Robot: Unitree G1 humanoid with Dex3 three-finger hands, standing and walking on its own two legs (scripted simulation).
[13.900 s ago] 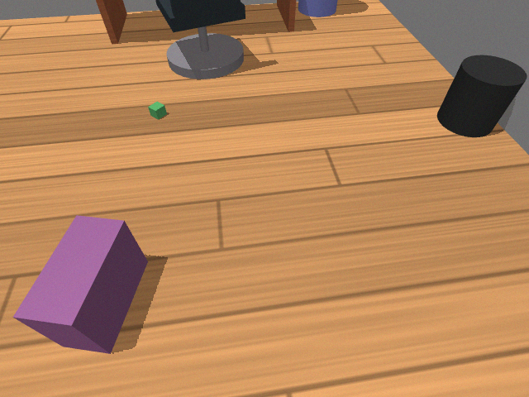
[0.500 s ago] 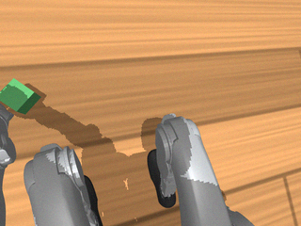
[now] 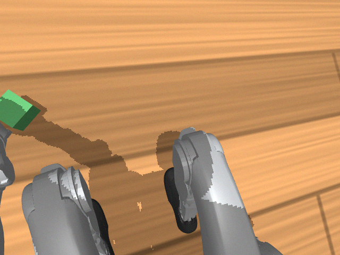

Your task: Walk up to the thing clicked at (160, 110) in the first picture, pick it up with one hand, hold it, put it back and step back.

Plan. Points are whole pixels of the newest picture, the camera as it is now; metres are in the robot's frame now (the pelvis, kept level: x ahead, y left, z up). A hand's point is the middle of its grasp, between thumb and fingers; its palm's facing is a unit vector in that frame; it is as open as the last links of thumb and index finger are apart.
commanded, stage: approach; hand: left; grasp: from above
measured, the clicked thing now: (16, 111) +0.48 +0.29 -0.28
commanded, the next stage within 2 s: rest palm in 0.62 s
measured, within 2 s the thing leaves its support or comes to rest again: neither
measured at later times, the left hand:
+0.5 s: hand (3, 96) +0.48 +0.27 -0.17, palm faces -0.28 -0.30 -0.91, open 13.9 cm
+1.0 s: hand (3, 108) +0.46 +0.29 -0.20, palm faces -0.33 -0.32 -0.89, open 14.2 cm
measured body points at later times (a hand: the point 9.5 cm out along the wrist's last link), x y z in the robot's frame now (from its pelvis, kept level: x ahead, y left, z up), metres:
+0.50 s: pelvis +0.00 +0.00 +0.01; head +0.26 +0.05 +0.37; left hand +0.49 +0.28 -0.11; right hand -0.01 -0.26 -0.08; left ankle +0.07 +0.13 -0.28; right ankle +0.11 -0.13 -0.28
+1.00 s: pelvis +0.00 +0.00 +0.00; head +0.27 +0.07 +0.35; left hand +0.48 +0.30 -0.15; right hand +0.00 -0.25 -0.07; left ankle +0.07 +0.13 -0.28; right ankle +0.11 -0.13 -0.28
